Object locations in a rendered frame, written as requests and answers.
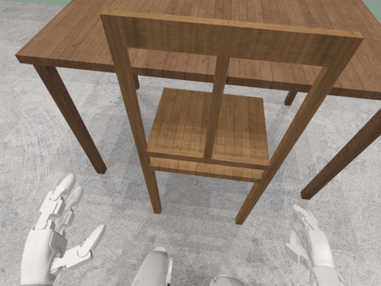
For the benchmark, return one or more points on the table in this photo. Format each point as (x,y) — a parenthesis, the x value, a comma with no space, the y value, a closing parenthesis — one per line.
(75,39)

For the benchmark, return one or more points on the left robot hand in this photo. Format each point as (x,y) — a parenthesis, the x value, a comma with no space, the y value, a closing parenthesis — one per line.
(39,264)

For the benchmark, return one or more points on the right robot hand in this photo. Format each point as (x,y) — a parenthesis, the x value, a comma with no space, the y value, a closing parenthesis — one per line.
(315,249)

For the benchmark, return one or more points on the left robot thigh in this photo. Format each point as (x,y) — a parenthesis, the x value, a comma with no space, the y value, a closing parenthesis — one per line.
(155,270)

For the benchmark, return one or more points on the right robot forearm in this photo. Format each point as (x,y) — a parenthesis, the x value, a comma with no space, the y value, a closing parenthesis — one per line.
(325,276)

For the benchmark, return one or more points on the chair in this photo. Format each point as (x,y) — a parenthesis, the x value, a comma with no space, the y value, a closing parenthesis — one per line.
(213,134)

